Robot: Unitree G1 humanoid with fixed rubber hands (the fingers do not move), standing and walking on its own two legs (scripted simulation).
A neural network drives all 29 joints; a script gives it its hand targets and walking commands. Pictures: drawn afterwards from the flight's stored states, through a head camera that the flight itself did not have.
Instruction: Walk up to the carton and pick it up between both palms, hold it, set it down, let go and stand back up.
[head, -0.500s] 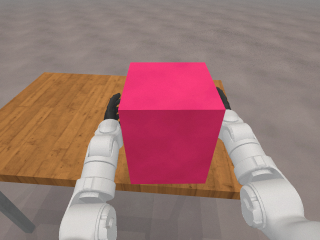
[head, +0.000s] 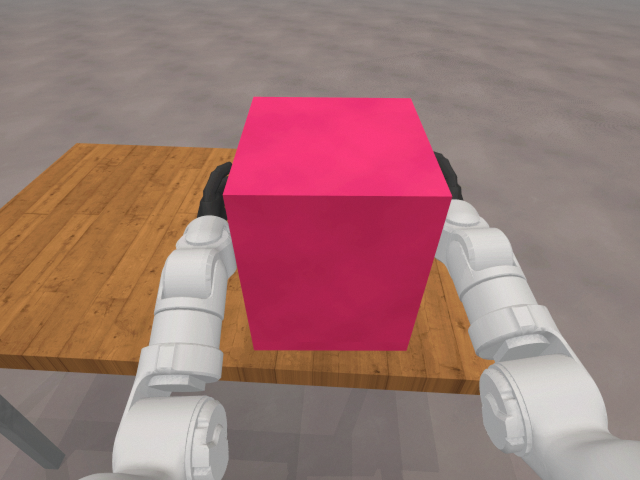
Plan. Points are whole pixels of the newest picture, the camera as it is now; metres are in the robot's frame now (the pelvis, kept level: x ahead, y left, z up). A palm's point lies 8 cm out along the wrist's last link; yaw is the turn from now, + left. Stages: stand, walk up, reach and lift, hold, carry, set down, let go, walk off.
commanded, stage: reach and lift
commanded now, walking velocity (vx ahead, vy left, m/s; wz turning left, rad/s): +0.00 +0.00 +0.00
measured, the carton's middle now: (331, 225) +0.38 +0.00 +0.16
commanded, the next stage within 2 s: hold in 0.34 s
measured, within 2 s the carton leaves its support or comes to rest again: neither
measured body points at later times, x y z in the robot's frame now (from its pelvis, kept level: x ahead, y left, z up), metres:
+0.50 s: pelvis +0.00 +0.00 +0.00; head -0.06 +0.01 +0.45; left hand +0.38 +0.15 +0.20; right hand +0.39 -0.14 +0.20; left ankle +0.02 +0.14 -0.74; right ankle +0.04 -0.12 -0.74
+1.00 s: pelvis -0.01 +0.00 +0.00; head -0.08 +0.01 +0.44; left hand +0.37 +0.15 +0.22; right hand +0.38 -0.14 +0.22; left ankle +0.02 +0.14 -0.74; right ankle +0.04 -0.12 -0.74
